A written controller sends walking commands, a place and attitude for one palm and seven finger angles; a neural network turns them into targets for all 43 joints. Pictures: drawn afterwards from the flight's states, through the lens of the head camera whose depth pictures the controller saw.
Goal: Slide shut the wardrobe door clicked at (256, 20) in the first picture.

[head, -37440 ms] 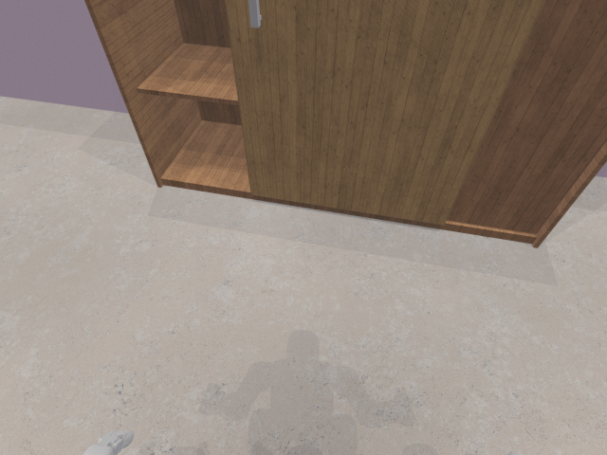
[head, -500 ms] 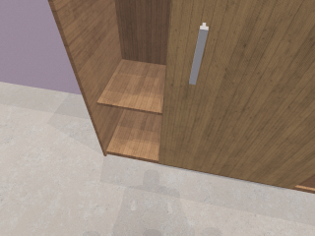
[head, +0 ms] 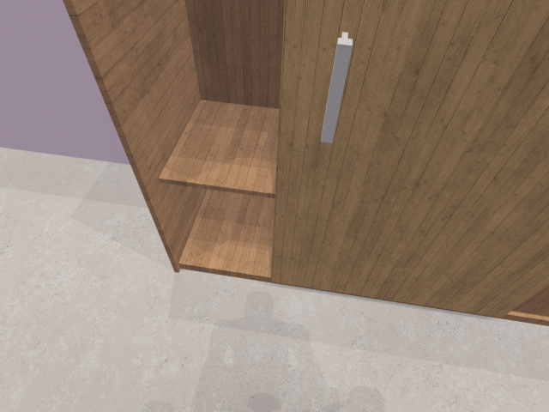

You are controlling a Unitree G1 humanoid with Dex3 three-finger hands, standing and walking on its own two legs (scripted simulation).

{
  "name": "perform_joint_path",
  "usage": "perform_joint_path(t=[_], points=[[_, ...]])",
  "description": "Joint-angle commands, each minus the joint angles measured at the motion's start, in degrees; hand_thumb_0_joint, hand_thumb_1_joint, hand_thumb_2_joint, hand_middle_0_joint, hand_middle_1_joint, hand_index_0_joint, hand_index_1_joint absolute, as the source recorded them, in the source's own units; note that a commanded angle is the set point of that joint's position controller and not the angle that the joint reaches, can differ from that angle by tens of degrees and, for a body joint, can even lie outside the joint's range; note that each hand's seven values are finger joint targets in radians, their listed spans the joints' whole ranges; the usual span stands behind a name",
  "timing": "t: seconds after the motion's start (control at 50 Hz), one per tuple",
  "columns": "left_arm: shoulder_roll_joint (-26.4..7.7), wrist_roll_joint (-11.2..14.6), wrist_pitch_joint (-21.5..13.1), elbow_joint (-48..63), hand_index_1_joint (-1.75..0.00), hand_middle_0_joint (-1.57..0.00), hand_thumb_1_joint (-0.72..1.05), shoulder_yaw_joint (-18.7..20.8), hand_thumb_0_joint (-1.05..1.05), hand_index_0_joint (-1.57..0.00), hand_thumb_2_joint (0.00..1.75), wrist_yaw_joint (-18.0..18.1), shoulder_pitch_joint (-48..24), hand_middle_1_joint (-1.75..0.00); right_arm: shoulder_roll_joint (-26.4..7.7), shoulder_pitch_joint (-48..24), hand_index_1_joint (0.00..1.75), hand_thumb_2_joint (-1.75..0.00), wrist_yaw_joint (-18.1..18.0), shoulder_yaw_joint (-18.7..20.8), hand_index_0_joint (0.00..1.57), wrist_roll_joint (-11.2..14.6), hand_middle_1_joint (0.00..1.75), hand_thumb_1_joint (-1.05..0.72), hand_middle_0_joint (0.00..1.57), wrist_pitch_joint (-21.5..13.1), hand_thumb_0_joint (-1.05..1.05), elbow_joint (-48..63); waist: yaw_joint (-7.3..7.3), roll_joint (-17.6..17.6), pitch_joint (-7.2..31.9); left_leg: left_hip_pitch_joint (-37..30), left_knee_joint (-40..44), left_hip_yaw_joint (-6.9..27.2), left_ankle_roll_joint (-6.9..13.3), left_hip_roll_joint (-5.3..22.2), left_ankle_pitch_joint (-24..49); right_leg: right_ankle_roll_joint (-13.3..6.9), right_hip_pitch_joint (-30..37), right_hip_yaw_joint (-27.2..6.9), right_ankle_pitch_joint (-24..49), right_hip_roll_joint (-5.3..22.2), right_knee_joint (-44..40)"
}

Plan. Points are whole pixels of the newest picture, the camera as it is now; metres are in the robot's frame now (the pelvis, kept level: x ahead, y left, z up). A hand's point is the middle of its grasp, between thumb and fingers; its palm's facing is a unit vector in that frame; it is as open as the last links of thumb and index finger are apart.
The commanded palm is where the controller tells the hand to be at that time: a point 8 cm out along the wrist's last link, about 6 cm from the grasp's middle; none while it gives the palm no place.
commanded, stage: take the last steps up to it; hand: right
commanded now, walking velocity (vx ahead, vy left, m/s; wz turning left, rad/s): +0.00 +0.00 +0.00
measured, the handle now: (335, 90) +0.64 -0.06 +0.14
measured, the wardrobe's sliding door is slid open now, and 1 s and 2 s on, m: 0.38 0.38 0.38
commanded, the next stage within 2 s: come to a stop and stand still in 0.50 s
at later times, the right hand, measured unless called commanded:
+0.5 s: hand out of the picture +0.03 -0.13 -0.18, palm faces +0.11 +0.98 -0.18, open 7.4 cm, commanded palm none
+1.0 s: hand (377, 387) +0.21 -0.17 -0.18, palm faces +0.04 +0.96 -0.26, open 7.4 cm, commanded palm none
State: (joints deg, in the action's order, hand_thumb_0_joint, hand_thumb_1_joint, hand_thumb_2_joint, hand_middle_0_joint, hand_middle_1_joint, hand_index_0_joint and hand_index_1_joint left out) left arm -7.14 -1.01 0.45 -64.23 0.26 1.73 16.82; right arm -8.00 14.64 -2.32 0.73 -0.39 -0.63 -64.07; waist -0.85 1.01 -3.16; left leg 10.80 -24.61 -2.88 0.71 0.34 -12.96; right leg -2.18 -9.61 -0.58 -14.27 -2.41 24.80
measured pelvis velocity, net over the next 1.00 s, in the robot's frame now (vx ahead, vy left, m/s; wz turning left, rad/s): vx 0.16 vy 0.04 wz -0.04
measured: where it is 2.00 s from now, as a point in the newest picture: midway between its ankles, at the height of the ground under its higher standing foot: outside the picture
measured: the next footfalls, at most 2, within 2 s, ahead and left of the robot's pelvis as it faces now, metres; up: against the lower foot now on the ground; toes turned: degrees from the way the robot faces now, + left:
right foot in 0.64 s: +0.21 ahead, -0.09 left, +0.00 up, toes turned -6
left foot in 0.86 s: +0.20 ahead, +0.17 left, +0.00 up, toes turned -2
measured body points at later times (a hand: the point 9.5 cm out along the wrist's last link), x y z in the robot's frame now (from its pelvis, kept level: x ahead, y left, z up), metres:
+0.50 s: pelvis +0.08 +0.03 -0.01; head +0.11 +0.02 +0.44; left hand +0.07 +0.25 -0.16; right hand +0.02 -0.19 -0.17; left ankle +0.00 +0.11 -0.74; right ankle +0.03 -0.08 -0.69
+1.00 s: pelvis +0.16 +0.04 -0.01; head +0.21 +0.04 +0.44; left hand +0.21 +0.27 -0.17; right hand +0.21 -0.22 -0.16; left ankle +0.16 +0.17 -0.74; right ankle +0.17 -0.08 -0.74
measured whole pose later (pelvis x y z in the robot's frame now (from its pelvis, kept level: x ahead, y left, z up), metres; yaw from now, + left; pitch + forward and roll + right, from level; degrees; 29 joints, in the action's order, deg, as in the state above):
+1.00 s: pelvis +0.16 +0.04 -0.01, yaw -2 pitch +1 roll +0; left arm -9.3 -1.4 1.6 -59.2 3.2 1.4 9.9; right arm -12.0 10.1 -1.6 2.8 -1.3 0.6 -58.6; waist -1.0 0.4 -5.0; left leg 15.5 -31.7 0.4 -1.5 1.7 -17.2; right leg 0.0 -17.3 4.3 -15.2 2.3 31.6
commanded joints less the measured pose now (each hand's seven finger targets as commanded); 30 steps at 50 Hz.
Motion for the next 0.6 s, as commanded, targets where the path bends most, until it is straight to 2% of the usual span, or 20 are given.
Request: perform_joint_path(t=[0.0,0.02,0.06,0.1,0.14,0.18,0.22,0.26,0.28,0.3,0.32,0.34,0.36,0.38,0.4,0.44,0.48,0.52,0.56,0.58], points=[[-5.23,0.15,-0.39,1.76,-0.30,-0.20,0.90,1.31,0.00,-0.20,0.90,0.40,3.07,-0.30,-6.39,3.70,0.30,-0.90,-0.30,1.56,0.20,-0.05,0.30,-0.90,0.20,-0.09,0.00,1.86,0.45,-0.50,-0.65,-0.90,2.88,4.67,2.18,6.70,2.87,-0.84,-4.70,-6.48,8.43,6.21,-3.62],[-5.14,-0.05,-0.51,1.64,-0.30,-0.20,0.90,1.25,0.00,-0.20,0.90,0.44,3.61,-0.30,-5.92,4.26,0.30,-0.90,-0.17,1.45,0.20,-0.11,0.30,-0.90,0.20,-0.22,0.00,1.74,0.30,-0.56,0.65,-0.93,3.38,4.55,2.22,6.17,-1.30,-1.19,-3.73,-6.78,5.47,6.29,-4.01],[-5.37,-0.48,-0.10,1.58,-0.30,-0.20,0.90,1.63,0.00,-0.20,0.90,0.30,4.07,-0.30,-5.69,4.04,0.30,-0.90,0.16,1.44,0.20,-0.50,0.30,-0.90,0.20,0.05,0.00,1.52,-0.13,-1.39,-1.52,1.87,4.83,5.08,2.55,5.30,-13.30,-1.89,-4.95,-7.59,-6.63,6.23,-4.95],[-5.70,-0.86,0.04,1.55,-0.30,-0.20,0.90,1.84,0.00,-0.20,0.90,0.24,4.74,-0.30,-5.47,3.62,0.30,-0.90,0.53,1.52,0.20,-0.71,0.30,-0.90,0.20,0.20,0.00,1.85,-0.44,-0.56,-4.41,4.21,4.12,4.93,2.71,4.14,-17.11,-2.68,-6.53,-9.49,-12.90,6.96,-6.87],[-6.62,-1.01,-0.09,1.45,-0.30,-0.20,0.90,2.17,0.00,-0.20,0.90,0.29,5.64,-0.30,-5.26,3.69,0.30,-0.90,0.85,1.56,0.20,-0.87,0.30,-0.90,0.20,0.15,0.00,2.05,-0.66,1.53,-5.15,6.31,0.59,3.06,2.67,2.73,-16.33,-4.17,-6.06,-13.01,-16.90,9.42,-9.34],[-7.81,-1.11,-0.47,1.44,-0.30,-0.20,0.90,2.62,0.00,-0.20,0.90,0.44,6.69,-0.30,-4.32,3.57,0.30,-0.90,1.28,1.62,0.20,-1.04,0.30,-0.90,0.20,-0.08,0.00,2.55,-0.84,4.01,-6.35,7.64,-4.77,1.23,2.42,1.06,-11.80,-6.23,-5.90,-17.79,-18.33,12.54,-11.94],[-8.77,-1.05,-1.04,1.55,-0.30,-0.20,0.90,3.02,0.00,-0.20,0.90,0.63,7.61,-0.30,-3.74,4.26,0.30,-0.90,1.68,1.65,0.20,-1.20,0.30,-0.90,0.20,-0.47,0.00,2.97,-0.67,5.13,-4.70,8.49,-6.93,0.43,2.24,0.49,-8.61,-7.72,-2.88,-19.66,-12.72,14.17,-11.12],[-8.19,-0.80,-1.53,1.79,-0.30,-0.20,0.90,3.05,0.00,-0.20,0.90,0.72,7.26,-0.30,-4.20,5.60,0.30,-0.90,1.92,1.97,0.20,-1.04,0.30,-0.90,0.20,-0.95,0.00,2.89,0.13,4.58,-3.28,4.80,-4.04,1.18,2.59,1.10,-5.37,-7.23,-3.19,-16.75,-3.80,13.22,-7.17],[-7.44,-0.63,-1.88,2.12,-0.30,-0.20,0.90,2.92,0.00,-0.20,0.90,0.79,6.60,-0.30,-4.41,7.38,0.30,-0.90,1.83,2.25,0.20,-0.89,0.30,-0.90,0.20,-1.25,0.00,2.35,0.96,3.36,-1.76,0.20,-2.29,2.27,3.12,2.03,-2.87,-6.21,-5.18,-13.56,1.15,11.56,-3.95],[-6.38,-0.33,-2.20,2.75,-0.30,-0.20,0.90,2.74,0.00,-0.20,0.90,0.82,5.05,-0.30,-5.33,10.40,0.30,-0.90,1.57,2.66,0.20,-0.81,0.30,-0.90,0.20,-1.51,0.00,1.35,2.31,-0.23,-0.89,-6.45,0.26,5.93,4.32,4.54,-0.42,-4.56,-10.54,-8.50,2.36,8.42,1.58],[-4.49,-0.04,-2.39,3.62,-0.30,-0.20,0.90,2.36,0.00,-0.20,0.90,0.68,3.69,-0.30,-7.39,13.90,0.30,-0.90,1.21,3.20,0.20,-0.85,0.30,-0.90,0.20,-1.64,0.00,0.04,3.39,-7.66,-0.96,-13.36,4.04,13.01,6.75,9.95,1.42,-2.03,-18.31,-1.04,-2.48,3.31,9.73],[-3.20,-0.02,-2.17,4.65,-0.30,-0.20,0.90,2.48,0.00,-0.20,0.90,0.56,2.10,-0.30,-8.86,17.36,0.30,-0.90,0.74,3.79,0.20,-0.98,0.30,-0.90,0.20,-1.59,0.00,-1.03,4.36,-17.37,-1.93,-17.23,7.89,19.92,10.29,15.89,9.52,-0.81,-24.67,3.92,-11.68,0.64,20.40],[-4.86,-0.22,-2.00,5.01,-0.30,-0.20,0.90,3.09,0.00,-0.20,0.90,0.50,-0.87,-0.30,-7.99,18.58,0.30,-0.90,0.43,3.53,0.20,-1.24,0.30,-0.90,0.20,-1.75,0.00,-1.61,5.00,-15.08,-3.67,-17.42,8.16,21.77,12.80,18.44,20.79,-0.82,-28.70,2.55,-18.33,2.55,30.88],[-4.88,-0.29,-2.05,5.36,-0.30,-0.20,0.90,3.45,0.00,-0.20,0.90,0.35,-1.65,-0.30,-6.60,17.97,0.30,-0.90,0.12,3.28,0.20,-1.44,0.30,-0.90,0.20,-1.95,0.00,-1.71,4.18,-11.46,-3.54,-17.79,7.02,19.73,14.19,17.92,28.43,-0.74,-30.34,1.16,-17.56,3.59,35.84],[-4.29,-0.26,-1.93,5.57,-0.30,-0.20,0.90,3.55,0.00,-0.20,0.90,0.13,-2.49,-0.30,-6.14,16.97,0.30,-0.90,-0.19,3.20,0.20,-1.36,0.30,-0.90,0.20,-2.05,0.00,-1.19,3.55,-6.57,-3.72,-16.54,6.96,18.46,15.34,18.05,29.65,-0.57,-30.22,1.33,-16.80,4.54,37.68],[-2.52,-0.23,-1.59,6.34,-0.30,-0.20,0.90,3.26,0.00,-0.20,0.90,-0.68,-4.09,-0.30,-6.32,14.36,0.30,-0.90,-0.53,3.41,0.20,-1.18,0.30,-0.90,0.20,-2.53,0.00,-0.21,2.00,-2.88,-2.06,-15.00,7.91,14.40,14.83,16.61,29.39,-0.05,-28.06,2.18,-14.29,6.70,33.76],[-1.21,-0.17,-1.40,7.01,-0.30,-0.20,0.90,2.75,0.00,-0.20,0.90,-1.34,-4.80,-0.30,-6.34,11.92,0.30,-0.90,-0.25,3.25,0.20,-1.11,0.30,-0.90,0.20,-2.79,0.00,0.13,0.70,-4.60,-2.23,-10.78,8.27,9.75,12.80,13.65,30.14,0.45,-23.42,4.70,-9.07,6.83,26.11],[-1.16,-0.16,-1.72,6.89,-0.30,-0.20,0.90,2.54,0.00,-0.20,0.90,-1.42,-4.32,-0.30,-5.95,10.81,0.30,-0.90,-0.02,3.09,0.20,-1.12,0.30,-0.90,0.20,-2.77,0.00,-0.03,-0.17,-6.54,-2.27,-7.81,6.01,6.97,10.90,11.55,32.29,0.06,-16.22,6.82,-5.16,5.74,17.23],[-1.89,-0.26,-2.41,4.37,-0.30,-0.20,0.90,2.68,0.00,-0.20,0.90,-0.82,2.10,-0.30,-6.49,9.24,0.30,-0.90,0.54,3.18,0.20,-0.65,0.30,-0.90,0.20,-2.66,0.00,0.01,-3.14,-4.46,0.93,-4.47,-1.62,2.58,8.12,7.71,37.39,-0.52,-3.36,10.53,3.28,2.19,7.47],[-3.74,-0.42,-2.72,2.37,-0.30,-0.20,0.90,3.06,0.00,-0.20,0.90,-0.29,7.16,-0.30,-5.73,9.18,0.30,-0.90,0.71,2.98,0.20,-0.40,0.30,-0.90,0.20,-2.40,0.00,0.27,-5.08,-2.05,3.11,-0.07,-10.04,2.05,6.20,6.18,34.90,-1.28,5.85,7.63,8.63,3.38,3.42]])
